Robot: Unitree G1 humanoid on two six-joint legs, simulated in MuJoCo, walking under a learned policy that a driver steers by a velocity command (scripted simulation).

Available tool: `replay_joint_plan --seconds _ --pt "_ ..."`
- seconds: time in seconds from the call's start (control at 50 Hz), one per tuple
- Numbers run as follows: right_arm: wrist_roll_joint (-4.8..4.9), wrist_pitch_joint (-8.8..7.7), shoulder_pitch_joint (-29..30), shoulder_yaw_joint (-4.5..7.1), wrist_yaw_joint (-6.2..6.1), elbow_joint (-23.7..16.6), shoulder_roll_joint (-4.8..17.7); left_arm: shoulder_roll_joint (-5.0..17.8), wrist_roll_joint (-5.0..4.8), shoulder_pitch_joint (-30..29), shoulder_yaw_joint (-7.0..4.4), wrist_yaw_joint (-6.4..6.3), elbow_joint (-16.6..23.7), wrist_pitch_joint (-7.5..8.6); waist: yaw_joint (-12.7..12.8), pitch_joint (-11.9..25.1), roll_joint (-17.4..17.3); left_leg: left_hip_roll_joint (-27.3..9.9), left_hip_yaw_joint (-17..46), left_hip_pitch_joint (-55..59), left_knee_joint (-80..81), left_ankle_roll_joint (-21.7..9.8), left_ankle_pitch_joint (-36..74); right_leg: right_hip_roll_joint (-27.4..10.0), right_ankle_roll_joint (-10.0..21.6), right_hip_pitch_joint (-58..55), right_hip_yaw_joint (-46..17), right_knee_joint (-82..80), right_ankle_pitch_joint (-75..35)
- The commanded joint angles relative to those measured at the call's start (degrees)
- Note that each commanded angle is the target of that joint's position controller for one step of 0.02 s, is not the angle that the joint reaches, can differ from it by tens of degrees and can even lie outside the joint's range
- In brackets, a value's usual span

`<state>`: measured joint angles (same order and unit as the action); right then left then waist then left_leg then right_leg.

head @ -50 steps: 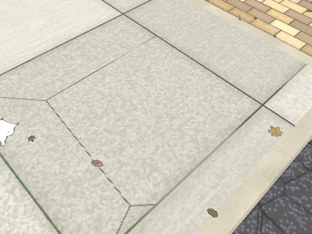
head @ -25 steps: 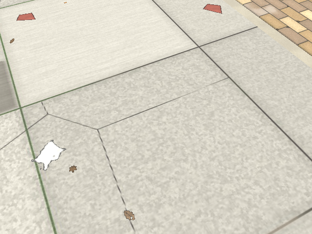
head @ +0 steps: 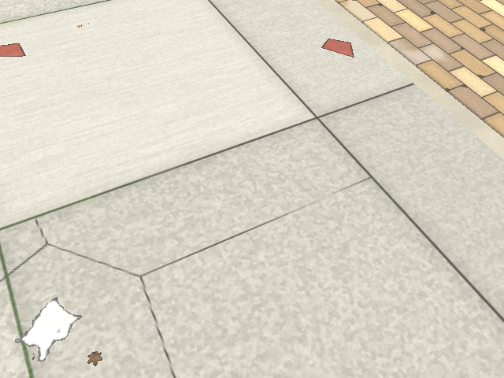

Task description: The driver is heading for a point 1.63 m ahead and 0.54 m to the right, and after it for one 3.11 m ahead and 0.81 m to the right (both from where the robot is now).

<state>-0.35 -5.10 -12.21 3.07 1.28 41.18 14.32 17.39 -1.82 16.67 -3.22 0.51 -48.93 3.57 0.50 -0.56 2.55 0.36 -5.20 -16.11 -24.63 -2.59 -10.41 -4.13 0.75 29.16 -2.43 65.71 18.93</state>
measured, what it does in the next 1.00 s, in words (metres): walks ahead, turning right: right foot, then left foot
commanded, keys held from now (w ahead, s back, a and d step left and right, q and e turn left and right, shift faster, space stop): w+e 0.86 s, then w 0.14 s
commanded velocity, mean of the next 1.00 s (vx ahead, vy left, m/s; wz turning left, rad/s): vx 0.50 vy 0.00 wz -0.51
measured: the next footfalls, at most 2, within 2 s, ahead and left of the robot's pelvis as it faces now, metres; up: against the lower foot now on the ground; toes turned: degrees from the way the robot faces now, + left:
right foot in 0.38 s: +0.34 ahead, -0.17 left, +0.00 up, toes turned -16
left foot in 0.86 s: +0.67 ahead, -0.08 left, +0.00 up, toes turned -34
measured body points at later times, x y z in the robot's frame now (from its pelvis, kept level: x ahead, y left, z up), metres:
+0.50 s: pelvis +0.26 -0.08 -0.02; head +0.30 -0.09 +0.43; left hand +0.48 +0.14 -0.11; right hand +0.27 -0.38 -0.13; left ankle +0.17 +0.10 -0.64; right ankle +0.30 -0.16 -0.74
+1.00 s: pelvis +0.54 -0.12 -0.01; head +0.56 -0.13 +0.44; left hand +0.76 +0.06 -0.12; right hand +0.52 -0.43 -0.10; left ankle +0.64 -0.06 -0.74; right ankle +0.38 -0.18 -0.65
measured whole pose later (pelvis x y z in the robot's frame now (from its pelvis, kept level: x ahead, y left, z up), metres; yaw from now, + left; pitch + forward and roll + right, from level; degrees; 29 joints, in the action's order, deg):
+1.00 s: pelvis +0.54 -0.12 -0.01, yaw -33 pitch +2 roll +1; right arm -0.6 -6.4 -10.5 3.4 1.4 41.7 15.2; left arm 16.9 -1.2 18.2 -3.5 -0.6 -41.0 1.9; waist 0.2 -0.4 2.2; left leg 2.1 -0.8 -19.8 -28.0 -1.5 -10.1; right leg 2.1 1.6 23.4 -6.2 67.4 23.3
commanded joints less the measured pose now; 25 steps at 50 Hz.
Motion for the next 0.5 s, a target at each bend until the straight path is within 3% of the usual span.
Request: replay_joint_plan --seconds 0.02,0.08,0.16,0.26,0.3,0.32,0.34,0.36,0.38,0.4,0.42,0.44,0.46,0.48,0.5 --pt "-0.54 -1.93 0.32 1.88 -0.10 -1.47 5.93 2.54 0.03 1.83 -1.17 -0.26 3.28 -0.99 0.72 0.89 -8.32 -15.25 11.41 6.08 16.60 -8.88 7.70 -3.70 -0.83 8.29 -3.58 0.66 -6.78" --pt "-0.94 -2.21 -1.32 2.36 -0.94 0.55 6.81 2.01 0.33 -1.60 -1.37 -0.28 4.71 -1.31 0.32 -0.48 -6.23 -15.17 5.78 8.13 17.12 -8.66 13.48 -3.21 -1.52 12.43 -5.22 -4.95 -13.81" --pt "-0.49 -1.68 -2.60 2.77 -1.81 2.01 8.50 0.67 0.71 -8.22 -0.78 1.09 6.91 -0.91 -1.81 -2.41 -5.39 -14.33 -0.74 10.31 17.68 -6.96 14.16 -2.44 -0.90 11.55 -1.81 -17.92 -23.37" --pt "0.65 0.09 -7.22 3.57 -2.26 4.56 10.54 -0.03 0.66 -16.86 -0.07 2.84 11.61 -0.83 -5.07 -5.38 -4.57 -17.27 -3.93 19.41 14.89 -6.19 17.26 -1.76 1.43 14.38 2.69 -26.57 -19.09" --pt "1.11 0.97 -7.09 3.84 -2.38 4.95 11.46 0.62 0.56 -17.49 -0.32 3.48 13.14 -0.88 -4.27 -4.75 -5.53 -17.89 -5.39 22.14 11.04 -5.19 26.36 -0.22 3.09 12.33 5.19 -28.28 -13.75" --pt "1.24 1.35 -6.47 4.04 -2.56 4.80 12.36 1.43 0.53 -16.43 -0.75 3.62 13.53 -0.99 -3.11 -3.16 -6.70 -17.79 -6.30 22.74 7.56 -4.52 36.48 1.63 4.20 8.82 7.11 -28.47 -10.81" --pt "1.43 1.78 -5.95 4.27 -2.80 4.61 13.32 2.64 0.49 -13.60 -1.43 3.59 13.38 -1.17 -1.19 -0.62 -8.11 -17.56 -7.00 23.04 2.38 -3.84 46.87 3.93 5.41 3.87 8.95 -28.19 -7.76" --pt "1.56 2.28 -5.18 4.36 -2.99 4.44 13.93 4.79 0.29 -7.19 -2.67 3.40 12.12 -1.28 2.58 3.03 -8.43 -16.52 -7.97 21.75 -6.64 -2.90 53.32 6.59 7.01 -4.62 10.16 -29.60 -6.84" --pt "1.81 2.35 -4.62 4.02 -3.19 4.14 13.54 8.31 0.30 2.19 -4.66 2.57 9.78 -1.42 7.57 7.95 -6.92 -14.06 -9.22 15.10 -19.66 -0.74 49.06 8.51 9.31 -19.59 9.01 -34.02 -11.15" --pt "-0.27 1.57 -6.44 2.44 -3.08 2.61 8.94 14.15 0.37 8.32 -6.23 1.14 8.50 -2.02 7.77 12.87 3.87 -10.25 -8.75 -2.11 -38.70 1.98 15.37 -2.95 13.25 -37.00 -8.69 -33.93 -15.85" --pt "-0.21 -0.60 -9.41 0.58 -2.22 -0.43 3.85 17.23 0.46 5.14 -6.17 1.38 10.51 -1.24 2.20 20.98 13.01 2.31 2.44 -23.40 -56.59 4.78 -23.72 -15.14 25.36 -52.12 -42.98 -44.01 -5.09" --pt "1.92 -2.66 -2.02 1.64 -1.32 -1.34 9.34 11.99 0.75 6.61 -4.71 1.80 10.75 -0.72 6.83 20.72 3.88 -0.62 11.29 -29.68 -58.33 3.28 -21.20 -14.93 22.45 -51.70 -42.06 -48.77 -2.98" --pt "3.15 -3.47 1.42 1.65 -1.03 -2.66 9.59 9.47 0.86 4.89 -4.02 1.77 10.38 -0.17 6.01 12.97 2.52 -2.78 10.47 -31.93 -55.34 1.92 -16.59 -12.98 20.14 -45.07 -33.33 -48.60 -5.94" --pt "2.09 -3.61 1.43 1.49 -1.47 -2.11 8.81 7.80 0.65 0.97 -3.44 1.75 10.88 0.12 2.81 7.60 -2.78 -5.42 10.22 -29.21 -49.83 1.76 -12.43 -10.21 17.98 -35.58 -26.38 -48.63 -11.66" --pt "0.60 -3.17 1.04 2.03 -1.85 -1.53 9.62 5.68 0.88 -2.51 -2.83 1.49 11.74 0.18 0.70 5.44 -2.35 -7.07 10.15 -25.10 -45.11 2.20 -10.21 -8.20 16.86 -28.56 -21.60 -49.25 -17.02"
